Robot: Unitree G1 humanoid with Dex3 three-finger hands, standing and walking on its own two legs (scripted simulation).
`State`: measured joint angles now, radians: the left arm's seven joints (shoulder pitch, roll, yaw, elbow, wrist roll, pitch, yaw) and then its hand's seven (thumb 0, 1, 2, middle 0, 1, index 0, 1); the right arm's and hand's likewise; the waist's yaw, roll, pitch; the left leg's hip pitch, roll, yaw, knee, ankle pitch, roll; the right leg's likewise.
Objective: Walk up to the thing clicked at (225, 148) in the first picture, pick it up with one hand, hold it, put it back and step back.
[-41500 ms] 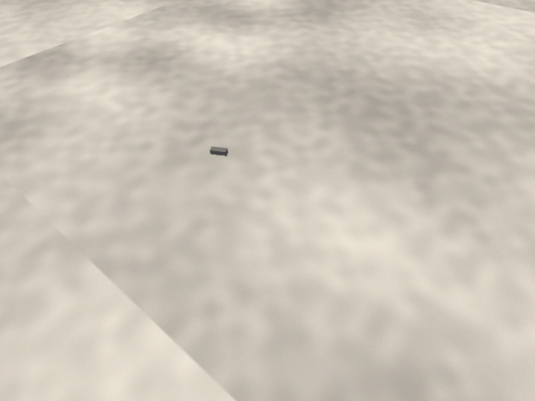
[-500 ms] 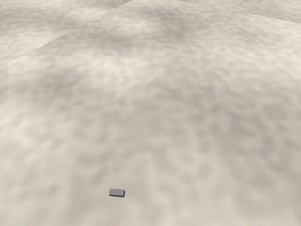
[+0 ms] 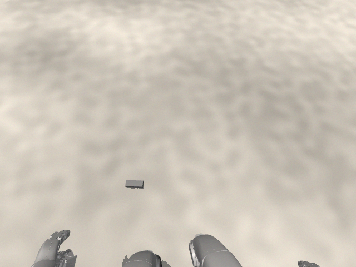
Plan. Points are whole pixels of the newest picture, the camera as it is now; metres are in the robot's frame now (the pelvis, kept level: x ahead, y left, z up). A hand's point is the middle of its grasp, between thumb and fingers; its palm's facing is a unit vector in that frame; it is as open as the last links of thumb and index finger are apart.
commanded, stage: step back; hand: left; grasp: from above
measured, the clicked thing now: (134, 184) +0.52 +0.21 -0.75
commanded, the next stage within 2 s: none
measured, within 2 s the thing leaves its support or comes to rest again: neither
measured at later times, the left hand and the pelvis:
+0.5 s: hand out of the picture +0.01 +0.25 -0.14, palm faces -0.03 -0.91 -0.41, open 7.4 cm; pelvis -0.12 +0.00 +0.00, yaw -1 degrees
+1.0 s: hand out of the picture -0.20 +0.27 -0.16, palm faces -0.10 -0.91 -0.40, open 7.4 cm; pelvis -0.29 -0.01 -0.01, yaw -6 degrees
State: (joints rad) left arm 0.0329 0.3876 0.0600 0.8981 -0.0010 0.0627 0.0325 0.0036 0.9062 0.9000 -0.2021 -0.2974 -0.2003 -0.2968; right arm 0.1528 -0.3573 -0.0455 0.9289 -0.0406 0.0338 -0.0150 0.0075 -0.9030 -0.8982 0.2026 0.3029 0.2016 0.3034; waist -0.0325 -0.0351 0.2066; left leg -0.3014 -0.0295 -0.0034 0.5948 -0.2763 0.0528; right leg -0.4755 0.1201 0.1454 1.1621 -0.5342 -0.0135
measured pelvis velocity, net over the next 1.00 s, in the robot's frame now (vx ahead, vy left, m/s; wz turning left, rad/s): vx -0.29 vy -0.01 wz -0.11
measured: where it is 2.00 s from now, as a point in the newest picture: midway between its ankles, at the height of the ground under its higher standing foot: outside the picture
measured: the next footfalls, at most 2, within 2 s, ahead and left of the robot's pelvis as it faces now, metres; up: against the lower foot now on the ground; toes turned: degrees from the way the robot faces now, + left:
right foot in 0.20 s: -0.03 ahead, -0.14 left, +0.00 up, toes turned +0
left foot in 0.56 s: -0.12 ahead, +0.11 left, +0.00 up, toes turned -3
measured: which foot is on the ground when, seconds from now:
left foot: down 0.00-0.24, up 0.26-0.54, down 0.56-1.00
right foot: up 0.00-0.18, down 0.20-0.58, up 0.60-1.00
